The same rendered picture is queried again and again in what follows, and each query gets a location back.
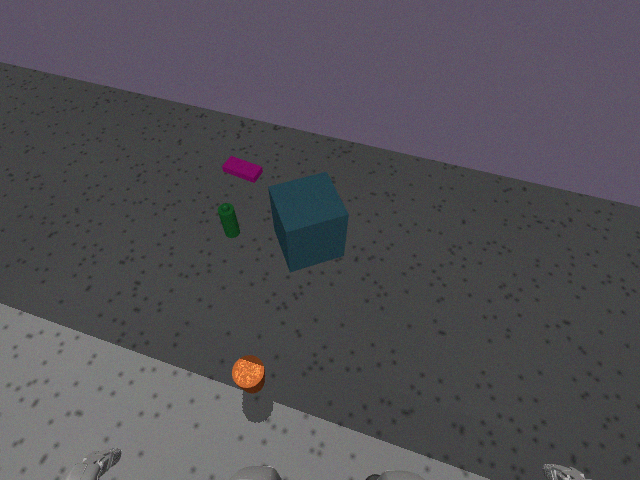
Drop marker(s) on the right robot hand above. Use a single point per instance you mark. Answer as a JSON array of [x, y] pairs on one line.
[[558, 472]]

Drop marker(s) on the left robot hand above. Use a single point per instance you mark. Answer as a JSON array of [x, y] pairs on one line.
[[94, 465]]

